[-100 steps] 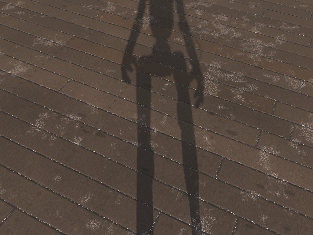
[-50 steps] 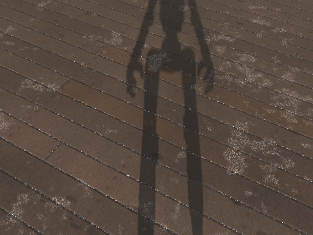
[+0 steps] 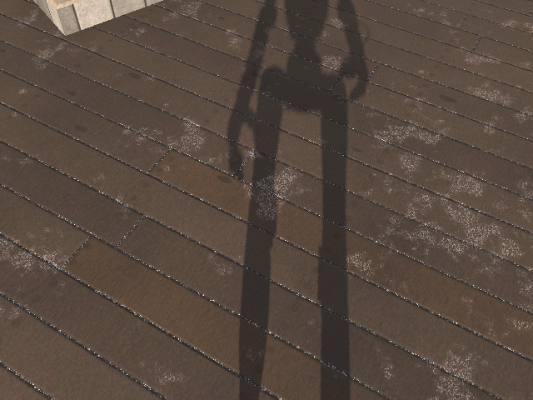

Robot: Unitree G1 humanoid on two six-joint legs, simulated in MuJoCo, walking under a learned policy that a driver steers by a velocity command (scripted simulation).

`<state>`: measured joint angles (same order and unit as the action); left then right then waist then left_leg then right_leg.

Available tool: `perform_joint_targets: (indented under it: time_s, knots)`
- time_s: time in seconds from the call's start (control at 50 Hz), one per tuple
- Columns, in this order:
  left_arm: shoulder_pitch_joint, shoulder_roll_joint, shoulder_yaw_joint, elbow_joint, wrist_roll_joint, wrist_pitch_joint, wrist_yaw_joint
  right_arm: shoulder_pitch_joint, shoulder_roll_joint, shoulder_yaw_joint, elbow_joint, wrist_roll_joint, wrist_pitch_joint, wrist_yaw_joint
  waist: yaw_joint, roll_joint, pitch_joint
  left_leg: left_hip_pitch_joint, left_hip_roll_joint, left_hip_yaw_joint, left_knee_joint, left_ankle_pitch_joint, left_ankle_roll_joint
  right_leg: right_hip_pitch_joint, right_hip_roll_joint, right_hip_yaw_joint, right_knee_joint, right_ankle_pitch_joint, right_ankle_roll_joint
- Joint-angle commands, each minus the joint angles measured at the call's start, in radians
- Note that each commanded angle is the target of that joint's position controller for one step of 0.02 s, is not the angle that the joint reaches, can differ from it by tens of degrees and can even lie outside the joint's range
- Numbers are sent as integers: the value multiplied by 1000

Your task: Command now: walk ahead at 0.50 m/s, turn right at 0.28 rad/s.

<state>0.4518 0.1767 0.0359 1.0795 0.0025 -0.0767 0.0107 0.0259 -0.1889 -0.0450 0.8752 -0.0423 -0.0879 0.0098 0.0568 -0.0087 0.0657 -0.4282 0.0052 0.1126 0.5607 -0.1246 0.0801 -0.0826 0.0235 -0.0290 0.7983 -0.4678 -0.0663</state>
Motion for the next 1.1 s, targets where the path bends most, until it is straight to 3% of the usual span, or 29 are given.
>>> perform_joint_targets:
  time_s: [0.02, 0.06, 0.08, 0.1, 0.18, 0.28, 0.34, 0.4, 0.46, 0.48, 0.5, 0.52, 0.54, 0.56, 0.58, 0.6, 0.62, 0.64, 0.66, 0.72, 0.82, 0.84, 0.92, 0.98, 1.02, 1.04, 1.06, 1.08, 1.1]
  knots:
    - [-10, 125, 34, -78, 0, -4, -1, 266, -159, -47, 35, 16, 9, -6, -109, 64, -155, 522, 388, -536, -320, -230, 151, -532, -55, 86, 469, 85, -44]
    - [-67, 83, 34, -86, 14, 8, -11, 209, -86, -27, 40, 18, -4, -7, -69, 40, -50, 343, 291, -326, -384, -91, 77, -477, -106, 82, 392, 176, -40]
    - [-37, 70, 35, -89, 23, 24, -20, 210, -79, -22, 49, 22, -10, -15, -43, 95, -49, 299, 284, -268, -396, -47, 68, -442, -116, 74, 374, 190, -29]
    - [-44, 63, 36, -90, 26, 37, -26, 233, -67, -19, 58, 23, -18, -18, -37, 89, -44, 284, 274, -234, -404, 1, 64, -434, -118, 71, 373, 201, -24]
    - [-154, 47, 37, -140, 29, 63, -42, 310, -96, -24, 83, 30, -37, -25, -32, 67, -7, 298, 258, -99, -433, 103, 54, -550, -137, 49, 324, 317, -6]
    - [-339, 45, 25, -214, 24, 61, -58, 369, -90, -16, 101, 25, -37, -29, -59, 68, 39, 336, 227, 32, -430, 225, 41, -594, -122, -8, 75, 463, 7]
    - [-433, 39, 14, -255, 27, 60, -66, 423, -116, -21, 117, 25, -33, -37, -84, 74, 47, 409, 250, 77, -418, 315, 38, -568, -103, -68, -60, 476, -11]
    - [-478, 56, 16, -283, 32, 57, -69, 457, -128, -24, 131, 22, -18, -44, -90, 76, 50, 504, 271, 125, -353, 474, 35, -539, -71, -114, -135, 401, -49]
    - [-377, 66, 25, -248, 43, 51, -52, 483, -142, -22, 160, 14, -1, -43, -44, 117, 6, 543, 285, 131, -190, 853, 54, -370, 16, -131, -189, 243, -109]
    - [-276, 85, 36, -210, 44, 44, -45, 475, -151, -22, 163, 12, 6, -38, -1, 117, -43, 543, 278, 129, -64, 890, 57, -264, 48, -130, -231, 220, -130]
    - [-117, 112, 50, -155, 54, 30, -36, 449, -149, -18, 157, 22, 14, -34, 77, 86, -117, 448, 254, 142, 130, 775, 43, -45, 48, -107, -336, 287, -154]
    - [42, 209, 76, -122, 74, 17, -21, 431, -110, -5, 120, 35, 15, -26, 137, -17, -250, 211, 207, 128, 438, 375, 25, 246, -182, 141, -347, 218, -209]
    - [47, 299, 95, -123, 59, 21, -14, 521, -30, 6, 88, 79, 13, -5, 65, -258, -364, -154, -23, 62, 834, -451, -21, 469, -500, 673, -500, 220, -356]
    - [-30, 277, 92, -146, 27, 30, -6, 362, -145, -25, 69, 58, 15, -14, 75, -11, -269, -228, 20, -131, 856, -352, -5, 346, -441, 554, -530, 258, -293]
    - [-126, 223, 74, -150, 22, 23, -6, 305, -119, -23, 48, 61, 6, -11, 36, -19, -145, -238, 61, -148, 797, -264, 6, 206, -403, 391, -550, 301, -245]
    - [-174, 151, 55, -148, 24, 12, -11, 325, -99, -21, 68, 58, 5, -12, -10, 32, -66, -181, 94, -148, 711, -207, 9, 79, -356, 286, -590, 386, -186]
    - [-199, 109, 42, -141, 20, 0, -9, 343, -80, -24, 85, 36, 21, -12, -44, 32, -38, -131, 111, -153, 649, -173, 8, 15, -311, 199, -612, 400, -133]
    - [-208, 83, 34, -136, 16, -8, -5, 398, -52, -19, 106, 19, 40, -7, -68, -10, -32, -69, 116, -148, 624, -156, -1, -47, -287, 142, -635, 410, -114]
    - [-184, 71, 28, -125, 16, -20, -3, 408, -45, -22, 113, 16, 51, -2, -77, -10, -22, -56, 109, -150, 618, -144, -4, -58, -271, 103, -638, 475, -100]
    - [-128, 117, 36, -101, 10, -42, 1, 340, -39, -28, 85, 17, 73, 14, -86, -41, 5, -143, 115, -133, 567, -57, -18, -44, -256, 11, -665, 546, -74]
    - [-59, 104, 25, -88, 14, -42, 10, 171, -45, -24, 28, 26, 75, 27, -52, -45, 27, -259, 99, -89, 397, 106, -29, 34, -218, -113, -667, 629, -32]
    - [-51, 121, 26, -88, 14, -43, 10, 132, -29, -14, 0, 22, 72, 30, -53, -66, 48, -243, 113, -79, 313, 122, -28, 16, -250, -124, -661, 677, -43]
    - [23, 124, 22, -60, 15, -33, 25, 2, -33, -3, -52, 14, 67, 36, -15, -49, 73, -231, 63, 21, 141, 115, 4, 132, -262, -190, -629, 816, -36]
    - [13, 164, 29, -60, 18, -22, 36, 41, -53, -11, -55, 13, 68, 35, -54, -88, 20, -113, -12, 74, 96, 9, 60, 205, -280, -239, -492, 1193, -22]
    - [-25, 196, 40, -75, 24, -8, 42, 165, -83, -27, -23, 12, 69, 27, -120, -114, -52, 14, -71, 86, 90, -106, 113, 224, -294, -252, -293, 1365, -32]
    - [-43, 210, 45, -89, 25, 0, 37, 257, -109, -41, 2, 10, 64, 22, -160, -111, -107, 122, -93, 70, 48, -145, 141, 193, -301, -246, -129, 1312, -41]
    - [-76, 218, 49, -108, 20, 5, 26, 387, -151, -63, 40, 1, 55, 13, -236, -54, -167, 315, -85, 7, -72, -120, 178, 72, -278, -256, 124, 1106, -18]
    - [-77, 148, 37, -174, -5, -4, 16, 426, -275, -101, 35, -5, 57, -1, -225, 160, -254, 573, 188, -406, -122, -130, 291, -272, -145, -267, 526, 502, 33]
    - [-89, 134, 33, -235, 0, -14, -3, 369, -328, -106, 12, 12, 65, 5, -150, 171, -320, 698, 348, -871, -272, -84, 412, -566, 29, -38, 736, -75, 57]
